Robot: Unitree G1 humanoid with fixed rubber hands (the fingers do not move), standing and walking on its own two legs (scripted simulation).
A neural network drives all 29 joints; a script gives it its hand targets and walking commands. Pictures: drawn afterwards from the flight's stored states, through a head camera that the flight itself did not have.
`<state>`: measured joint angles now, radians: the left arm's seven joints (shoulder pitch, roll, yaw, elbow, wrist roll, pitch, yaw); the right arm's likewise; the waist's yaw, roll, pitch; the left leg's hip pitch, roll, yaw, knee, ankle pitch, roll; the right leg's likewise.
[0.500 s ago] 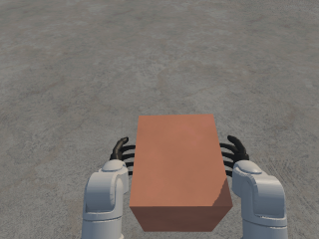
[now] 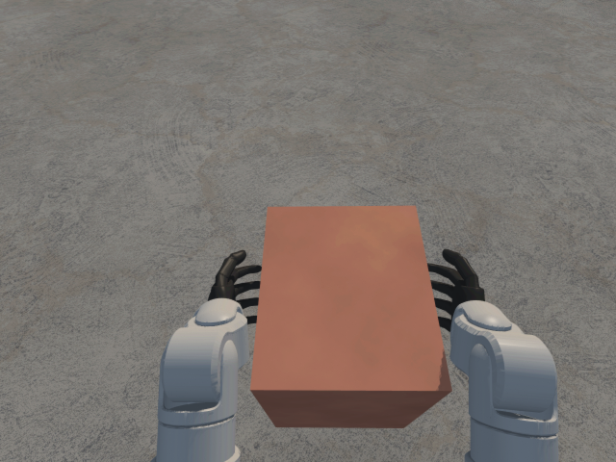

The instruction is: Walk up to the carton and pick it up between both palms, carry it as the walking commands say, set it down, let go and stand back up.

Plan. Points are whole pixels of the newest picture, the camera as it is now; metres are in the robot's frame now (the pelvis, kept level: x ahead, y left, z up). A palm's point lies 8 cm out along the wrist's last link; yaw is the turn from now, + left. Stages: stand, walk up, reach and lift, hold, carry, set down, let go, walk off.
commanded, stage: carry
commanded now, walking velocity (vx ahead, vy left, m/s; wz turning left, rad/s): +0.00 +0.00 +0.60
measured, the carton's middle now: (340, 325) +0.32 +0.00 +0.00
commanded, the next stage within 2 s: none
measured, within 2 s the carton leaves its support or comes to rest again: neither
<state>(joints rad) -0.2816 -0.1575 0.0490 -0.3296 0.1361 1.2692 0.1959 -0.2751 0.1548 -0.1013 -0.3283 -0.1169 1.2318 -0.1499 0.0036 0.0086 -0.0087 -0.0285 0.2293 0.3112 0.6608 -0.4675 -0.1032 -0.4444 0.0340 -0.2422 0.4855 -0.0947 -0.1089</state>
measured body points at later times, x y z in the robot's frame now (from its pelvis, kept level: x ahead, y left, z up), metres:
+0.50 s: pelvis +0.21 +0.01 +0.01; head +0.25 +0.01 +0.46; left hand +0.49 +0.20 +0.07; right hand +0.54 -0.08 +0.08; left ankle +0.27 +0.08 -0.72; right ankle +0.14 -0.09 -0.64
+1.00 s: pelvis +0.25 -0.04 +0.01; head +0.28 -0.05 +0.46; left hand +0.46 +0.22 +0.09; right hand +0.59 -0.02 +0.09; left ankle +0.19 +0.06 -0.69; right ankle +0.30 -0.15 -0.72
